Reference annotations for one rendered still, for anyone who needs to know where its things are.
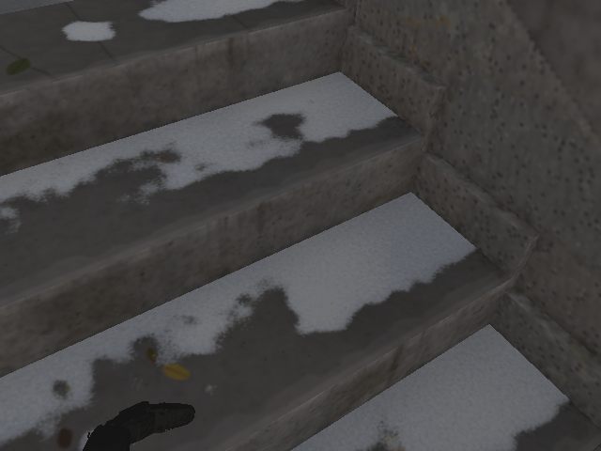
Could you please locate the robot left hand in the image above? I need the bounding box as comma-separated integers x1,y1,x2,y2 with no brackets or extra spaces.
83,401,195,451

